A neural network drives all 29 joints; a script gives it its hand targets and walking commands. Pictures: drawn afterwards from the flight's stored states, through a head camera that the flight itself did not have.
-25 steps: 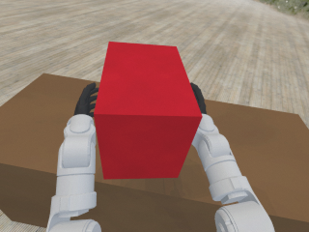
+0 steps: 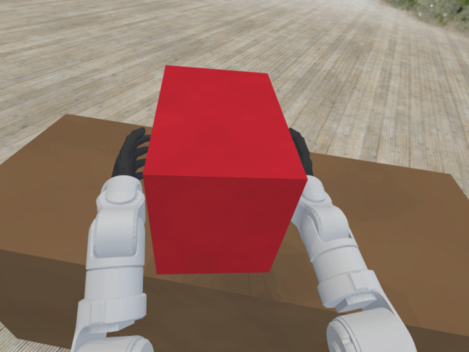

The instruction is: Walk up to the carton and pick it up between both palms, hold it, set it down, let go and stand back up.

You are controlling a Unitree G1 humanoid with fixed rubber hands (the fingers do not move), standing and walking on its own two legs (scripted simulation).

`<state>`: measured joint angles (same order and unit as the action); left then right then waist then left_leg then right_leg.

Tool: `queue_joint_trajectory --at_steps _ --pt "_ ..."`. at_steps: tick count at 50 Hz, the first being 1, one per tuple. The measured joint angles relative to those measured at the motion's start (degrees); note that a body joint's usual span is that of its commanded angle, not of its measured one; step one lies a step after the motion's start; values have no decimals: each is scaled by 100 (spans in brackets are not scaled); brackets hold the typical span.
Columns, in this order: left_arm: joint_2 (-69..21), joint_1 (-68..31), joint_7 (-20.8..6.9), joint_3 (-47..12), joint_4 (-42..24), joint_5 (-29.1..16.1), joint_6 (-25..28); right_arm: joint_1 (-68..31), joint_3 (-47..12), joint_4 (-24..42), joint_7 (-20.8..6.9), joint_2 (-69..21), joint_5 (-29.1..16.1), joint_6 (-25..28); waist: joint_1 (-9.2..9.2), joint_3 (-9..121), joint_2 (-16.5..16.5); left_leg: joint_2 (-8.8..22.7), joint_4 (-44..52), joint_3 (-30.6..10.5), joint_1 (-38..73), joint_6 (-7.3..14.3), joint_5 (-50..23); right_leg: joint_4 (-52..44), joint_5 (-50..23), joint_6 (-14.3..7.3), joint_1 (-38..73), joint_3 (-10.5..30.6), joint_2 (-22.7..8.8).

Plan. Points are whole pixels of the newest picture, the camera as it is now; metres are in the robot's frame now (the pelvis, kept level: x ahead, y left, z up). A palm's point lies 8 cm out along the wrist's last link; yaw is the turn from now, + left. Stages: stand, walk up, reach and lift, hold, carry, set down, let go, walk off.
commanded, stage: hold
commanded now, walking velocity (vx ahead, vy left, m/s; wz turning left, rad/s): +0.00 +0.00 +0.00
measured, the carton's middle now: (216, 166) +0.39 +0.01 +0.17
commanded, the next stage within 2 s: set down in 1.06 s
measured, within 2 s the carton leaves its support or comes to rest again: neither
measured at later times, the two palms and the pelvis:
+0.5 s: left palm (128, 176) +0.35 +0.14 +0.18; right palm (298, 172) +0.36 -0.13 +0.18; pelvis +0.00 +0.00 +0.00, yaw +0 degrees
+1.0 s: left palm (128, 177) +0.35 +0.14 +0.18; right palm (300, 175) +0.36 -0.13 +0.18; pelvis +0.00 +0.00 +0.00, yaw +0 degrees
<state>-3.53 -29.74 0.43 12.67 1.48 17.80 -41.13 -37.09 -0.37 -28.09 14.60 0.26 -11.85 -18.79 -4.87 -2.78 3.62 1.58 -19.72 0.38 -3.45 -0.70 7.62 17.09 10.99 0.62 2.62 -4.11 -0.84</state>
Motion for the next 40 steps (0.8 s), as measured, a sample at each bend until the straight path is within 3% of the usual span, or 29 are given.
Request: queue_joint_trajectory --at_steps 12,40 --pt "-4 -203 0 105 291 -4 94 -170 146 -225 -52 -30 147 28 39 56 12 4 40 9 -28 -1 -34 27 -2 -12 -65 11 4" --pt "-26 -5 11 28 8 6 19 -11 -39 -33 3 26 -12 28 -14 -11 4 2 19 2 42 -2 -8 0 0 0 31 8 4"
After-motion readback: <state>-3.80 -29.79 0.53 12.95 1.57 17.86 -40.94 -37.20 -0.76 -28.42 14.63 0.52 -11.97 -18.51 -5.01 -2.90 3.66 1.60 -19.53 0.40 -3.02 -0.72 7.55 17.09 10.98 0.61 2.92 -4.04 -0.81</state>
